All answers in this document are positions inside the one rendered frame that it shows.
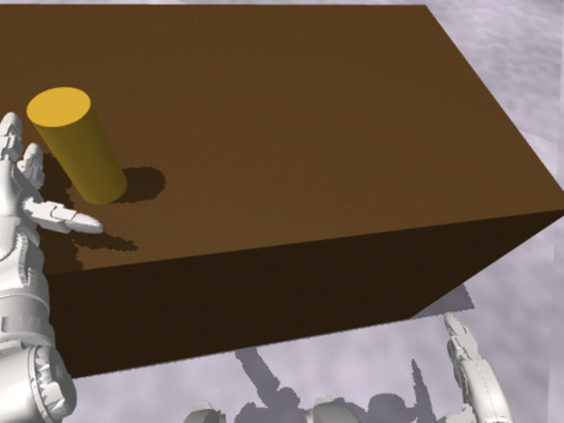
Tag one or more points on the right robot hand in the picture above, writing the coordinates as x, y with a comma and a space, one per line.
483, 395

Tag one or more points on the left robot arm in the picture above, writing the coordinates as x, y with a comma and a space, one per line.
35, 386

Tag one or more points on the left robot hand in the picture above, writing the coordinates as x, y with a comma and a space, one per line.
19, 184

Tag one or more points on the can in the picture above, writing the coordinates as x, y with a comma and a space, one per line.
67, 122

